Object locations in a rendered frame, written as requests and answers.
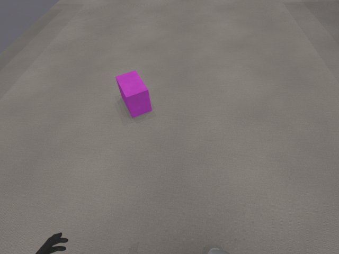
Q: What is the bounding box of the robot left hand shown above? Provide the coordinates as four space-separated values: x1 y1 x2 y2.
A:
36 233 68 254

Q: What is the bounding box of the carton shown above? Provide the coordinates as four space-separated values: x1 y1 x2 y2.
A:
115 70 152 118

